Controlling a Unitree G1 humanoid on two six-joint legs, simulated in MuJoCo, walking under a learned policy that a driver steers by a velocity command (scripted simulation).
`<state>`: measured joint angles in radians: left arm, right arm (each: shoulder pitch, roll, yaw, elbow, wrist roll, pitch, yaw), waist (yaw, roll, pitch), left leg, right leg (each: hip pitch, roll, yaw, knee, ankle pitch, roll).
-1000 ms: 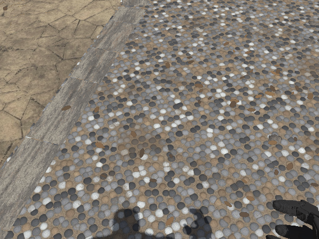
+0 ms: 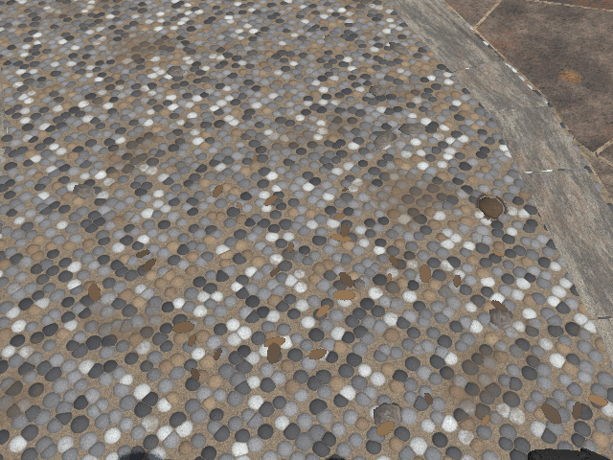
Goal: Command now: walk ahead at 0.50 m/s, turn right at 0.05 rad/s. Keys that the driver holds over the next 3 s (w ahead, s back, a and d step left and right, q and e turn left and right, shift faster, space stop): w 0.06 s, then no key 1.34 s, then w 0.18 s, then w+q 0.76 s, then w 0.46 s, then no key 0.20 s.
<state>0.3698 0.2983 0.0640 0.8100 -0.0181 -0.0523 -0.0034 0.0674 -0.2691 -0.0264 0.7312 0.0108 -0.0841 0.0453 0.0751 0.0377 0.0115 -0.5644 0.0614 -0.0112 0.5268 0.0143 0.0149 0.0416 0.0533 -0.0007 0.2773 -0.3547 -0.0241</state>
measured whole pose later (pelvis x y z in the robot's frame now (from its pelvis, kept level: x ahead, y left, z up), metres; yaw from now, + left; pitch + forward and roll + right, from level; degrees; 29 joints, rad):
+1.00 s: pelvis +0.23 +0.00 +0.00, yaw +0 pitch -1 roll +0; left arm 0.09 0.23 0.05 0.97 0.00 0.01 0.02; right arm 0.20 -0.25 -0.02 1.05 -0.01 0.02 -0.03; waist -0.02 0.00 0.04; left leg -0.09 0.02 0.03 0.47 -0.36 -0.01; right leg -0.28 0.01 0.00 0.52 -0.21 -0.02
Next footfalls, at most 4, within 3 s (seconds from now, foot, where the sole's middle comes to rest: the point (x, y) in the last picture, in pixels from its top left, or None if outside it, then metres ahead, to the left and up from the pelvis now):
0.04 left None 0.20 0.13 -0.77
0.46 right None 0.31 -0.11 -0.77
2.16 left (275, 384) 0.63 0.16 -0.77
2.70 right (308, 257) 1.00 0.11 -0.77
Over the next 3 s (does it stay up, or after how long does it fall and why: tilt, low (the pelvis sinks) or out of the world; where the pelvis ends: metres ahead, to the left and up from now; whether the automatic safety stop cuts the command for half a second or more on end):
stays up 0.94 0.18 0.02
